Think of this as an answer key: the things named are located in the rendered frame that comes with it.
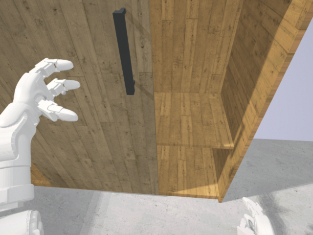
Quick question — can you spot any handle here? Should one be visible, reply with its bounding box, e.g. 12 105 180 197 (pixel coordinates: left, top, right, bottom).
112 8 135 95

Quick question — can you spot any robot left hand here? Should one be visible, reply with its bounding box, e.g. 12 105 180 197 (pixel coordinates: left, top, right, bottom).
13 58 80 121

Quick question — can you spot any left robot forearm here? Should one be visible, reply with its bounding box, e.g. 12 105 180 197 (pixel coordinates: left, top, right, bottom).
0 102 40 212

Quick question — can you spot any robot right hand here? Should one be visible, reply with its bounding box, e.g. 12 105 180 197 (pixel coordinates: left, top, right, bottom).
237 197 275 235

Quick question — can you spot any left robot upper arm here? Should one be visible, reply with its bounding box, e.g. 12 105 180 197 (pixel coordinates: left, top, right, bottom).
0 210 44 235

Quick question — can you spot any wardrobe door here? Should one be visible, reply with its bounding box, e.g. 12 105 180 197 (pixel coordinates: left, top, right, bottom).
30 162 48 181
0 0 159 195

